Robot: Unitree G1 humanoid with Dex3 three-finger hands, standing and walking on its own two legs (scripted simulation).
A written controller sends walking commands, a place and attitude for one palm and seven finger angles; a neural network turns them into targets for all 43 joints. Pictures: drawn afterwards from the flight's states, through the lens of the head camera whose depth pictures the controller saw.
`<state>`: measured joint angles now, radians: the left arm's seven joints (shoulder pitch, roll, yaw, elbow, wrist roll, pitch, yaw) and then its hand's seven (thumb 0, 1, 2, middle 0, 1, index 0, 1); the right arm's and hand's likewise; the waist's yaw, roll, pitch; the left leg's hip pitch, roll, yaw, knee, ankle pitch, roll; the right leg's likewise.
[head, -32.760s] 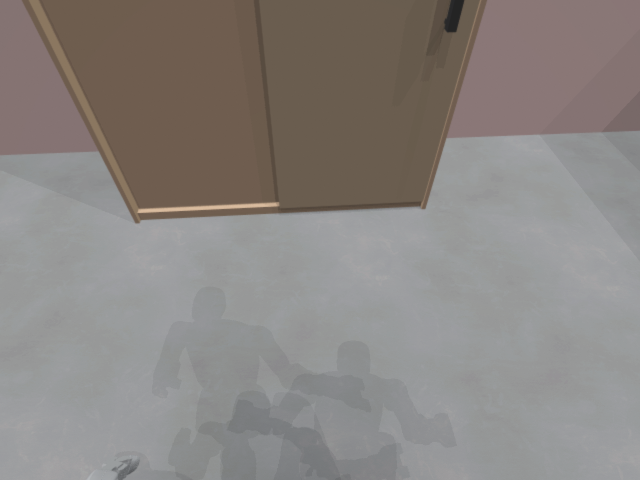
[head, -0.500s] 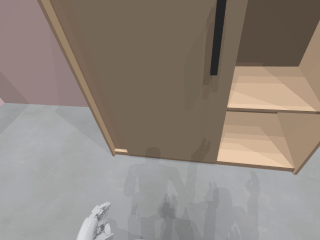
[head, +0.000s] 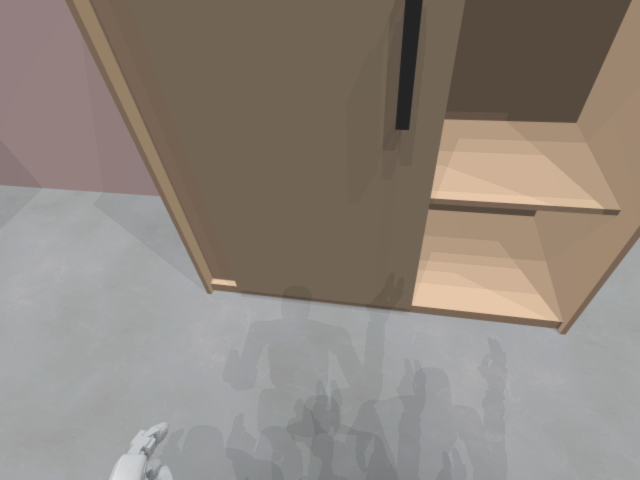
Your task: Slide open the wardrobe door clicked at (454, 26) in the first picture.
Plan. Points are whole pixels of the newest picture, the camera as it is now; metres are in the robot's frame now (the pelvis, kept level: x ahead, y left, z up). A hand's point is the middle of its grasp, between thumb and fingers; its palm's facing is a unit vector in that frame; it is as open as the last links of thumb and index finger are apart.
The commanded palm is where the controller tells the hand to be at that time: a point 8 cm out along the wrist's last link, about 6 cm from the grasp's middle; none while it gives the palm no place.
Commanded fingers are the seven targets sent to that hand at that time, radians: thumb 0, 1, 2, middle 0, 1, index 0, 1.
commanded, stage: stop stepping back and stand still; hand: right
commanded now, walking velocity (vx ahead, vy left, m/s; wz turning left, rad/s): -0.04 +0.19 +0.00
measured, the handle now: (409, 51) +0.80 -0.13 +0.19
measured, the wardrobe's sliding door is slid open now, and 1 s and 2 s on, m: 0.50 0.50 0.50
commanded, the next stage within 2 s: let the arm hang, fingers relaxed in 0.56 s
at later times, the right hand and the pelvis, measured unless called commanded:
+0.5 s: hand (614, 292) +0.25 -0.25 +0.18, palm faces +0.40 +0.79 -0.46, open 7.4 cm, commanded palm +0.19 -0.29 +0.20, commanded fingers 0.00 -0.90 -0.90 0.20 0.30 0.20 0.30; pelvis +0.04 +0.00 +0.01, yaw +1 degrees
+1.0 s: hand out of the picture +0.05 -0.19 -0.16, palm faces +0.00 +0.99 -0.17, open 7.1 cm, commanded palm none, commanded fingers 0.00 -0.90 -0.90 0.20 0.30 0.20 0.30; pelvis +0.00 -0.02 +0.01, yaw -1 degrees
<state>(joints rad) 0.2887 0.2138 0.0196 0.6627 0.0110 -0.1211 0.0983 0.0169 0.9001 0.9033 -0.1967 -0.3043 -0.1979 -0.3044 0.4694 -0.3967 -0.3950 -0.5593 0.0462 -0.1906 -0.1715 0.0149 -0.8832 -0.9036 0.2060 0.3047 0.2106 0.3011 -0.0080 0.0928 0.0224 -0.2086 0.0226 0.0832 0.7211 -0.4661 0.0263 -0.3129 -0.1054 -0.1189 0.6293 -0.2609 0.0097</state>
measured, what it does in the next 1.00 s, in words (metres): steps on the spot: left foot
